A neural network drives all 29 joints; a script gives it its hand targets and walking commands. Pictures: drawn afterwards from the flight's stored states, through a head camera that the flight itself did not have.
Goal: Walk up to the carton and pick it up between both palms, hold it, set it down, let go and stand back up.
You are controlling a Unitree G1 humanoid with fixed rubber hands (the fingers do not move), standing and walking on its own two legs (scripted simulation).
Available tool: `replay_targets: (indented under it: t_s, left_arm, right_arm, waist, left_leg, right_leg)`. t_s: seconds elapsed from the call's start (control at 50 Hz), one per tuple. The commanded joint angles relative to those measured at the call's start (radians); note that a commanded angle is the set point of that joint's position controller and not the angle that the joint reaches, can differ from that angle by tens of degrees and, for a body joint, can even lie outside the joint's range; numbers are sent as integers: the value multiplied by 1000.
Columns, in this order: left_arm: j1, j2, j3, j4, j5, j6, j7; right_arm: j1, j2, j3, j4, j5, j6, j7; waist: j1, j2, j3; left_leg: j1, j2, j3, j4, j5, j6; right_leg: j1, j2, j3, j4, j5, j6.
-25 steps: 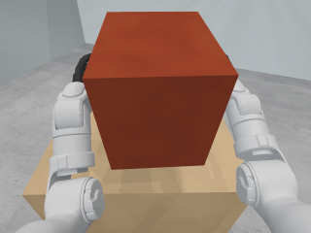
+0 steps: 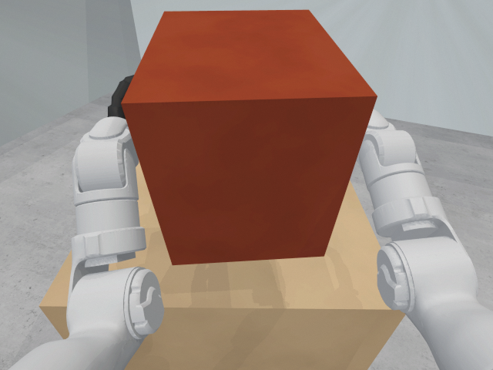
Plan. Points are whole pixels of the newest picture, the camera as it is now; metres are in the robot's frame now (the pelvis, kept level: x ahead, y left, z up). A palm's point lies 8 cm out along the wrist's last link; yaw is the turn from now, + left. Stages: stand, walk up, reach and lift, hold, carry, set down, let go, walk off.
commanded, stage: hold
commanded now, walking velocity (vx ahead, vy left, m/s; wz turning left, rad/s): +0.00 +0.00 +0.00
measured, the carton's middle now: (243, 132) +0.41 +0.00 +0.23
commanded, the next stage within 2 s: none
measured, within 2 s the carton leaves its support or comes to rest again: neither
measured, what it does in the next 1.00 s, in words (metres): stands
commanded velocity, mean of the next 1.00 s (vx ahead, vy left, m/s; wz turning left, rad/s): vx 0.00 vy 0.00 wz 0.00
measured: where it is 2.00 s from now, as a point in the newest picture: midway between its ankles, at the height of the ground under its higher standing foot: outside the picture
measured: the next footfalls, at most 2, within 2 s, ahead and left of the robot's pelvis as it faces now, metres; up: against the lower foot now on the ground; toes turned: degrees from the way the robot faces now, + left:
none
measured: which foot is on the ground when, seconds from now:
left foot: down 0.00-1.00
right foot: down 0.00-1.00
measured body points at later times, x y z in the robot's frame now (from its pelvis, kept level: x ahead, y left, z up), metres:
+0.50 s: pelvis +0.01 +0.00 +0.00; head -0.07 +0.01 +0.44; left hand +0.37 +0.18 +0.27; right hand +0.39 -0.17 +0.27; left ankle -0.01 +0.11 -0.75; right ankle +0.05 -0.11 -0.75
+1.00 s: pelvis +0.00 +0.00 +0.00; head -0.08 +0.01 +0.44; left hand +0.37 +0.18 +0.27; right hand +0.39 -0.17 +0.28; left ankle -0.01 +0.11 -0.75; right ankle +0.05 -0.11 -0.75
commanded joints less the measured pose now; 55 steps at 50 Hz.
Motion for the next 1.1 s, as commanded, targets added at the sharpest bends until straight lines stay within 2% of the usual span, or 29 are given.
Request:
replay_targets:
  t_s: [0.0,0.06,0.16,0.34,0.36,0.4,0.46,0.54,0.58,0.72,0.88,1.08]
  left_arm:
    - [-667,-455,-384,-70,-152,-65,-160]
    - [-660,-442,-370,-66,-142,-63,-177]
    - [-644,-418,-362,-89,-132,-62,-199]
    - [-609,-414,-377,-156,-135,-57,-201]
    - [-590,-425,-394,-124,-154,-56,-198]
    - [-579,-448,-412,-145,-163,-63,-188]
    - [-587,-456,-428,-169,-165,-68,-171]
    - [-599,-447,-402,-138,-150,-66,-161]
    - [-612,-457,-414,-148,-164,-70,-153]
    - [-624,-478,-416,-113,-169,-80,-134]
    - [-629,-468,-396,-82,-159,-79,-146]
    - [-639,-465,-390,-88,-161,-81,-152]
  right_arm:
    - [-723,624,258,-302,146,-28,149]
    - [-707,622,246,-300,136,-23,136]
    - [-684,622,260,-331,145,-15,117]
    - [-661,627,309,-424,168,-11,101]
    - [-685,642,297,-463,170,-17,90]
    - [-687,648,306,-487,174,-20,80]
    - [-663,644,315,-467,182,-12,81]
    - [-667,644,307,-415,166,-5,102]
    - [-688,652,314,-431,172,-10,111]
    - [-694,653,294,-391,161,-18,123]
    - [-688,644,272,-348,153,-12,120]
    - [-708,652,281,-369,162,-14,120]
  waist:
    - [-12,21,-279]
    - [-26,22,-265]
    - [-32,25,-272]
    - [-29,21,-292]
    - [-59,20,-283]
    - [-59,31,-297]
    - [-57,48,-304]
    - [-27,28,-268]
    - [-21,25,-302]
    - [-26,33,-314]
    - [-36,34,-276]
    - [-31,30,-300]
  left_leg:
    - [-257,-11,-5,-98,109,-27]
    - [-260,-19,0,-99,94,-25]
    - [-247,-31,3,-86,142,-29]
    - [-216,-39,6,-66,233,-34]
    - [-240,-49,7,-63,205,-39]
    - [-243,-48,4,-64,211,-44]
    - [-230,-44,1,-62,230,-55]
    - [-259,-33,5,-91,167,-43]
    - [-259,-31,4,-86,181,-42]
    - [-263,-30,2,-88,160,-40]
    - [-282,-32,-1,-98,133,-42]
    - [-278,-34,-2,-91,153,-43]
  right_leg:
    - [374,33,58,36,75,18]
    - [388,23,57,34,96,21]
    - [417,20,47,41,160,30]
    - [429,31,33,51,212,38]
    - [430,20,41,47,233,44]
    - [440,23,39,58,258,44]
    - [424,32,31,61,241,38]
    - [393,37,30,51,134,30]
    - [396,42,31,55,134,28]
    - [380,40,40,50,119,23]
    - [386,31,44,42,108,25]
    - [399,33,43,48,130,28]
